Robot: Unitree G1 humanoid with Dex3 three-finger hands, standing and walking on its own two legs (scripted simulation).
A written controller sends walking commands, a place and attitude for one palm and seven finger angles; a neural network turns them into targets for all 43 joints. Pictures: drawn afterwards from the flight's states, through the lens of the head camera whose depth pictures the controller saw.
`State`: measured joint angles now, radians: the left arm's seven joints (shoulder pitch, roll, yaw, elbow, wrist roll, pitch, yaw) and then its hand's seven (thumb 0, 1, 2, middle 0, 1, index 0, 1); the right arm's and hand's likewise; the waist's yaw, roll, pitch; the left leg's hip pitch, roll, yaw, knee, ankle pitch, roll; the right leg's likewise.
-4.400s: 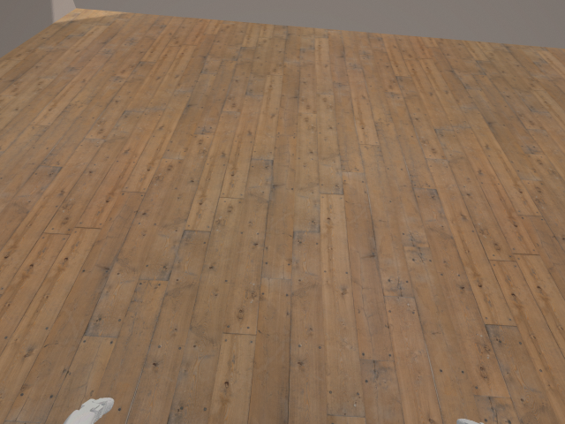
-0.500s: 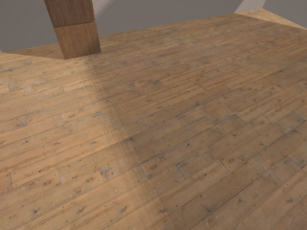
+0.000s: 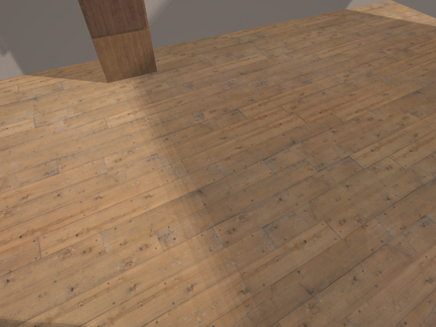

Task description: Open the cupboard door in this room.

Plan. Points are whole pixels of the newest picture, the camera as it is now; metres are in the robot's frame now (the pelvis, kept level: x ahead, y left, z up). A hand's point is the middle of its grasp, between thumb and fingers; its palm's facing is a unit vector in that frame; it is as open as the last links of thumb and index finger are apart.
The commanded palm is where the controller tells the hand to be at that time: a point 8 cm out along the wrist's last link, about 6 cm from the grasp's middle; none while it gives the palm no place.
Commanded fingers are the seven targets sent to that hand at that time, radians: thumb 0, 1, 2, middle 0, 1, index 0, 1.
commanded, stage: turn or walk to find it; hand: left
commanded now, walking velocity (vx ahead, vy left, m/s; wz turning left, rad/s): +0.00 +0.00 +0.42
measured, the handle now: out of the picture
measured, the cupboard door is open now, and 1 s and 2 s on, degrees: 0 0 0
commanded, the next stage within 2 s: stand and wait in 0.02 s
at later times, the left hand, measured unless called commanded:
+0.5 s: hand out of the picture +0.04 +0.19 -0.17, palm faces +0.14 -0.96 -0.23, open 7.4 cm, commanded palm none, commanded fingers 0.00 0.90 0.90 -0.20 -0.30 -0.20 -0.30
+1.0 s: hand out of the picture -0.06 +0.26 -0.18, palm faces +0.35 -0.91 -0.21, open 7.4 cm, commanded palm none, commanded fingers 0.00 0.90 0.90 -0.20 -0.30 -0.20 -0.30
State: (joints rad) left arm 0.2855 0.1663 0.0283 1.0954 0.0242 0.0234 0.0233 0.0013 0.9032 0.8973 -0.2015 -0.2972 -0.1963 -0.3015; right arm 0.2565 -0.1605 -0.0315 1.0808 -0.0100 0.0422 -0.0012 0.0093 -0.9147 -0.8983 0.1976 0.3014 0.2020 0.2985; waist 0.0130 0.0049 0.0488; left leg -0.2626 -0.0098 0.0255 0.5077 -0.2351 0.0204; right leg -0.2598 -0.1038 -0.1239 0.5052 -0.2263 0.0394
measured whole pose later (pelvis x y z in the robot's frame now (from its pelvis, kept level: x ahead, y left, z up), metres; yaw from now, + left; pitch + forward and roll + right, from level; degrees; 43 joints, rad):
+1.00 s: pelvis -0.03 +0.05 +0.00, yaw +18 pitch +0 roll -2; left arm 0.20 0.25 0.07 1.00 0.02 0.06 0.01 0.00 0.90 0.90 -0.20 -0.30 -0.20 -0.30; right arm 0.17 -0.19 -0.04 0.97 -0.02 0.02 0.00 0.01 -0.91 -0.90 0.20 0.30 0.20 0.30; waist 0.01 -0.04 0.08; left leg -0.26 0.00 0.05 0.52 -0.26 0.06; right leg -0.45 -0.10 -0.05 1.09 -0.42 0.07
